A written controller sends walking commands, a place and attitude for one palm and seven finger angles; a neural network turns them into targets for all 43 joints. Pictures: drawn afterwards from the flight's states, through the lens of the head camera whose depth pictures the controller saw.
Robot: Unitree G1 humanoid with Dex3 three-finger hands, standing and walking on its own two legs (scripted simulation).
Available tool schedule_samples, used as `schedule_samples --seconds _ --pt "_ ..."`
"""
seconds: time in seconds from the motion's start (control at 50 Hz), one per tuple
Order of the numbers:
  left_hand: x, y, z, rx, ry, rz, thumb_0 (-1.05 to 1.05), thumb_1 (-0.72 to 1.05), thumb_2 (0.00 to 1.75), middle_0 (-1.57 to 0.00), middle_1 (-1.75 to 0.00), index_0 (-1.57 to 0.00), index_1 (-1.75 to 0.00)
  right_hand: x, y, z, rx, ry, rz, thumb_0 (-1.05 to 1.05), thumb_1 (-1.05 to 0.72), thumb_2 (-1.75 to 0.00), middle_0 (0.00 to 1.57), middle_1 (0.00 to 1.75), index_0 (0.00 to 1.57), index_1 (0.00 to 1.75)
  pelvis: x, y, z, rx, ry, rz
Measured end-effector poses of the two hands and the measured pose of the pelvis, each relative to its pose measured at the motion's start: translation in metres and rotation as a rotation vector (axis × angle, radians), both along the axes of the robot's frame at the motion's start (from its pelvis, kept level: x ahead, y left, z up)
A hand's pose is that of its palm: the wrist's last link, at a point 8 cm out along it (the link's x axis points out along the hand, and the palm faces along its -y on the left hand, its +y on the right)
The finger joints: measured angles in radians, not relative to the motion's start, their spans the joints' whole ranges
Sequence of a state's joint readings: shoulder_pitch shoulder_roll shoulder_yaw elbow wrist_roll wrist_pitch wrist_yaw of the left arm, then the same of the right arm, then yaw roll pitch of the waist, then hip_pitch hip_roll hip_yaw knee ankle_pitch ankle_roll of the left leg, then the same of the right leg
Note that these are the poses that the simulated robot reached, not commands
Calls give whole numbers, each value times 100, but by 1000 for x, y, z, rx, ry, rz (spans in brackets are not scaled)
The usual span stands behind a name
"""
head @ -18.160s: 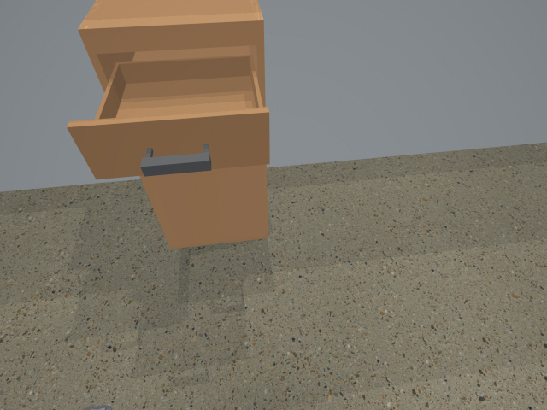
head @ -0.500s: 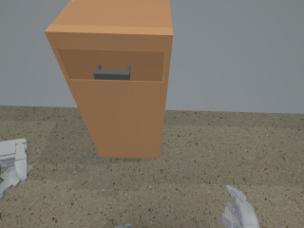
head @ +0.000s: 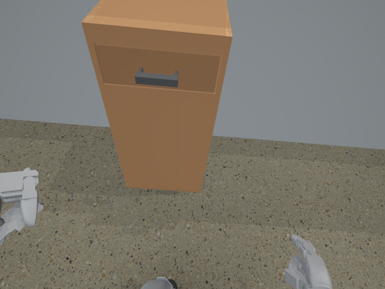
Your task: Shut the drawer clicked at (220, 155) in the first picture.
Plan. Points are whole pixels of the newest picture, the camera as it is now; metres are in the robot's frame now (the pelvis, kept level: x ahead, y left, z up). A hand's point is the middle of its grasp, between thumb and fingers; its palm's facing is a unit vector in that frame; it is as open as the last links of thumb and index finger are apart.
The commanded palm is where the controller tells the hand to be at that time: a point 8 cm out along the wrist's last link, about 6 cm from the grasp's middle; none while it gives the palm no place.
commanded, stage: step back with the hand held close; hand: left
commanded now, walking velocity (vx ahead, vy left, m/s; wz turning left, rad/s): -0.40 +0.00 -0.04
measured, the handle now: (158, 75) +0.72 +0.15 +0.04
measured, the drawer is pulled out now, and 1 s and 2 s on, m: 0.00 0.00 0.00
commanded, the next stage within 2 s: stop stepping back and stand still in 0.12 s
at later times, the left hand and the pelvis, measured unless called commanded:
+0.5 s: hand out of the picture +0.10 +0.29 +0.18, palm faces +0.30 -0.89 -0.35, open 3.3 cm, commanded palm +0.03 +0.32 +0.19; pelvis -0.13 +0.06 +0.01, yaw -5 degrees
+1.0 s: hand out of the picture -0.03 +0.32 +0.20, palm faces +0.26 -0.87 -0.42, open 3.3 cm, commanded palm -0.08 +0.37 +0.19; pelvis -0.24 +0.11 +0.01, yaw -6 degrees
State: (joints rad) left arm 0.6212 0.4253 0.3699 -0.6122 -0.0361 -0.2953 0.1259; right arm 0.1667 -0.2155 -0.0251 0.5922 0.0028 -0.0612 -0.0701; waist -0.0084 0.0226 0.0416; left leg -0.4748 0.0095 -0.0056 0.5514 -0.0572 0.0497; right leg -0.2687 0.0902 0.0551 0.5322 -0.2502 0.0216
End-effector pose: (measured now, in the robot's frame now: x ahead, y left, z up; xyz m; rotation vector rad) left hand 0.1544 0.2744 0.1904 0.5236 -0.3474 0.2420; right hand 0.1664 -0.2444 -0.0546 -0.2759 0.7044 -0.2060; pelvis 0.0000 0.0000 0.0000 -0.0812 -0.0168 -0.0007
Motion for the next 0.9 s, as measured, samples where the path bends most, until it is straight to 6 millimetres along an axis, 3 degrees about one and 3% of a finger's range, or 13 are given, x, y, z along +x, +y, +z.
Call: schedule_samples --seconds 0.12,0.2,0.26,0.32,0.4,0.48,0.58,0.66,0.7,0.8,0.84,0.9 --pt "-22 27 6 19 -18 31 2 88 90 -141 -160 -141 -160 -21 24 12 0 -40 42 1 -91 -90 20 30 20 30 -30 11 6 -33 12 -3" --pt "-50 27 10 -27 -35 27 2 88 90 -140 -160 -141 -160 -40 40 15 30 -48 81 1 -90 -90 20 30 20 30 -50 15 9 -37 41 -14" --pt "-72 22 9 -16 -65 -2 2 89 90 -140 -160 -140 -160 -57 48 6 42 -59 101 1 -90 -90 20 30 21 30 -72 17 -1 14 53 -61" --pt "-85 23 8 -42 -82 -37 2 88 90 -141 -160 -141 -160 -85 51 -2 36 -29 67 1 -90 -90 20 30 21 30 -87 29 -3 -3 9 -80" --pt "-86 41 0 -94 -106 -40 1 88 90 -141 -160 -141 -160 -126 54 -5 12 -15 -23 1 -90 -90 20 30 21 30 -97 45 -7 2 -7 -73" --pt "-88 56 -2 -110 -47 -24 2 88 90 -141 -160 -141 -160 -169 63 3 27 -9 -74 1 -90 -90 20 30 21 30 -123 54 5 20 -33 -88" --pt "-124 49 15 -59 46 -84 2 89 90 -140 -160 -140 -160 -214 72 21 47 0 -89 1 -90 -90 20 30 21 30 -148 63 24 8 -29 -112" --pt "-163 51 20 50 19 -119 2 89 90 -140 -160 -140 -160 -235 68 6 26 2 -81 1 -90 -90 20 30 21 30 -177 72 7 62 -17 -134" --pt "-174 62 19 43 -31 -105 2 88 90 -141 -160 -141 -160 -246 67 -3 11 35 -92 1 -90 -90 20 30 21 30 -189 78 1 47 -25 -133" --pt "-182 96 3 -102 -98 4 1 88 90 -141 -160 -141 -160 -271 77 -2 -20 33 -140 1 -90 -90 20 30 20 30 -203 95 -1 53 -19 -127" --pt "-185 99 -2 -127 -120 -7 1 88 90 -141 -160 -141 -160 -277 83 -4 -38 -14 -139 1 -90 -90 20 30 20 30 -212 106 -9 46 -24 -120" --pt "-191 95 2 -92 -107 -53 2 89 90 -141 -160 -141 -160 -290 101 -4 17 -40 -143 1 -91 -90 20 30 20 30 -227 110 -5 63 -51 -115"
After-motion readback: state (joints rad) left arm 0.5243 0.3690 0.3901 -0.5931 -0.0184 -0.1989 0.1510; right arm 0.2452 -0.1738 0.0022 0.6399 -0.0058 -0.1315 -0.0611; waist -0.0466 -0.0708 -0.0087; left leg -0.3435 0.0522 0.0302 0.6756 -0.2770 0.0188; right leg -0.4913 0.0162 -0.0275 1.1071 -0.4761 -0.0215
